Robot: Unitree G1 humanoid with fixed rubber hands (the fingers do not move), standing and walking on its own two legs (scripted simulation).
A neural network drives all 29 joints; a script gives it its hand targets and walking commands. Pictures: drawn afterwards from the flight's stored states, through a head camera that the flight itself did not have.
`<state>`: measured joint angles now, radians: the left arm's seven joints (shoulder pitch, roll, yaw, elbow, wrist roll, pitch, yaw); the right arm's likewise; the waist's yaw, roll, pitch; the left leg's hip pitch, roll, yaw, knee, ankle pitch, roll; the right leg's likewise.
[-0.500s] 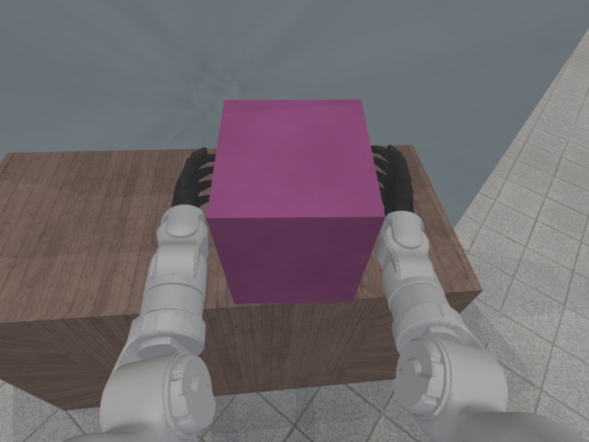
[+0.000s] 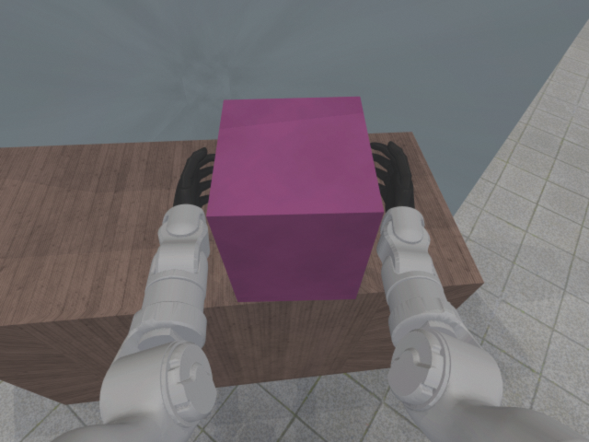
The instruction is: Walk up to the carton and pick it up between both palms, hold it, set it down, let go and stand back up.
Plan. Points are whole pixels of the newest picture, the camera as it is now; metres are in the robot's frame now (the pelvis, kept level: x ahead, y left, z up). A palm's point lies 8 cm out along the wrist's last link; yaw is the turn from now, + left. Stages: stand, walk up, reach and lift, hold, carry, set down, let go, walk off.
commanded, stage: set down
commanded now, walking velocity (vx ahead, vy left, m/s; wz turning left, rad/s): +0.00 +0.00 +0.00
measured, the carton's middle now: (294, 206) +0.44 -0.02 +0.03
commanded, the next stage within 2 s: none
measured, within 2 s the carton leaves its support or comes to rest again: rests again in 1.26 s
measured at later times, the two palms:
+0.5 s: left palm (203, 206) +0.42 +0.12 +0.05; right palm (400, 206) +0.41 -0.17 +0.06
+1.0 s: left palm (204, 215) +0.42 +0.12 +0.03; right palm (397, 213) +0.41 -0.17 +0.05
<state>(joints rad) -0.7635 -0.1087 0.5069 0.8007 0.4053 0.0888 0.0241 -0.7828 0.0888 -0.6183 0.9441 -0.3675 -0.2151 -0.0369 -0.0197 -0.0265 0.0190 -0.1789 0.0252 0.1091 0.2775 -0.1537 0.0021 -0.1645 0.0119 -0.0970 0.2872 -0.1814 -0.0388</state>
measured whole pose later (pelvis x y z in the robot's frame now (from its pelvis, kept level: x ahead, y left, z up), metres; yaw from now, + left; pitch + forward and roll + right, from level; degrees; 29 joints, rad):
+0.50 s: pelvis +0.00 +0.00 +0.00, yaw -1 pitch +8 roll +0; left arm -0.81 -0.10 0.55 0.91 0.41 0.00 0.04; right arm -0.80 0.09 -0.69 0.95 -0.45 -0.23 -0.02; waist -0.03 -0.02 -0.02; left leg -0.28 0.03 0.12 0.29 -0.16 0.00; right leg -0.28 0.01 -0.09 0.31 -0.18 -0.04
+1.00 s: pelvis +0.00 +0.00 +0.00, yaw -1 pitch +12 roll +0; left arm -0.82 -0.09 0.58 0.98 0.44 -0.08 0.04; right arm -0.81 0.10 -0.74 0.97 -0.51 -0.26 -0.01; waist -0.03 -0.02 -0.05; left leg -0.36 0.03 0.12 0.29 -0.13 0.00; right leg -0.36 0.01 -0.10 0.32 -0.17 -0.04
